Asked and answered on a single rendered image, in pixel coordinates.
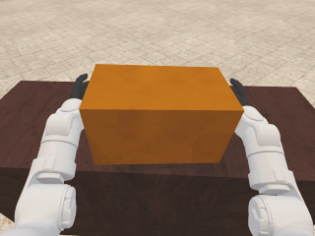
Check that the robot right forearm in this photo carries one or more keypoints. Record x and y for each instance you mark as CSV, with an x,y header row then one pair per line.
x,y
264,150

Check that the left robot upper arm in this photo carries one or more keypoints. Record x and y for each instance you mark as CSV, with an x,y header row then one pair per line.
x,y
45,210

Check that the carton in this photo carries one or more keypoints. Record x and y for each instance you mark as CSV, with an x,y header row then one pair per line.
x,y
149,114

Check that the right robot hand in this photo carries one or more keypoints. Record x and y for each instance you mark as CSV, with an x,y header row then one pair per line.
x,y
239,92

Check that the pedestal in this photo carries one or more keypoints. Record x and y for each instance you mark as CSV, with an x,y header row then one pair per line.
x,y
154,199

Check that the robot left forearm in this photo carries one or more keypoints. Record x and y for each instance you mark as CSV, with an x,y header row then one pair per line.
x,y
55,162

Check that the right robot upper arm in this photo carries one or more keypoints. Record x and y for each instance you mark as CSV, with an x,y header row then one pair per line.
x,y
271,215

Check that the left robot hand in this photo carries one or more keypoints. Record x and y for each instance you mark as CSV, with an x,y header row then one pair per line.
x,y
78,90

